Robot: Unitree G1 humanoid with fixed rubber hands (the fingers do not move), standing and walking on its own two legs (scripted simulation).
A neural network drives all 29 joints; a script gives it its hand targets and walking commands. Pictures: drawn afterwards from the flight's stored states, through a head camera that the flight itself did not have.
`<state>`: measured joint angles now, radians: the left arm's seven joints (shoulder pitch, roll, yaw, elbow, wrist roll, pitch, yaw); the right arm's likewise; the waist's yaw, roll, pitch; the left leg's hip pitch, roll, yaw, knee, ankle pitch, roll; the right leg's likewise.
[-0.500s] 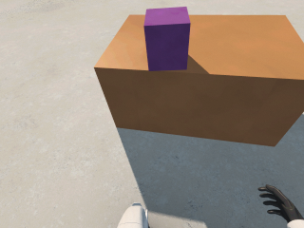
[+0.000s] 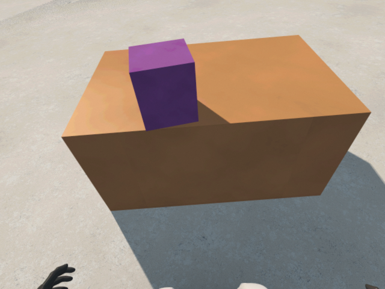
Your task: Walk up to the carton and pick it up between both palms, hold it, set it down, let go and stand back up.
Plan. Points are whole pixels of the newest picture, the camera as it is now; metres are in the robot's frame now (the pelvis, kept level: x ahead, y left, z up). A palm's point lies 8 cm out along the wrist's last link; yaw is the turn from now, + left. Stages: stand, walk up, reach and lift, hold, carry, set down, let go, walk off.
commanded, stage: walk up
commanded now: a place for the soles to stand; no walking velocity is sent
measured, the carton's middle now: (164, 85) +0.83 +0.10 +0.00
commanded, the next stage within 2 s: none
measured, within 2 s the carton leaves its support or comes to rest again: neither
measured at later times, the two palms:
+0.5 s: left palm (38, 233) +0.30 +0.40 -0.05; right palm (314, 221) +0.27 -0.25 -0.04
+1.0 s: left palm (59, 193) +0.40 +0.38 -0.04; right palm (286, 171) +0.42 -0.24 -0.05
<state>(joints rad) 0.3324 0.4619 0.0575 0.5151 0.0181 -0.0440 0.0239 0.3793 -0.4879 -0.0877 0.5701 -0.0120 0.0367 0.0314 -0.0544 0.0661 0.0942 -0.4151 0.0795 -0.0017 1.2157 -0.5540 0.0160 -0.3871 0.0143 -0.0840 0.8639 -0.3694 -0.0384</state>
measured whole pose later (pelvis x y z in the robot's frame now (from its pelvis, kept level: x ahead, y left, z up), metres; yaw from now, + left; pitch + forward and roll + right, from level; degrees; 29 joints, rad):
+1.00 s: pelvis +0.28 +0.07 +0.03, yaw +3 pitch -3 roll +0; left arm 0.13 0.40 0.01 0.75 -0.03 -0.01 -0.01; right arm 0.21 -0.45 -0.02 0.74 0.02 -0.04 -0.01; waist 0.00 0.01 0.09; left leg -0.22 0.04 -0.02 0.68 -0.40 -0.05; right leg -0.32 -0.06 -0.12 0.70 -0.32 -0.02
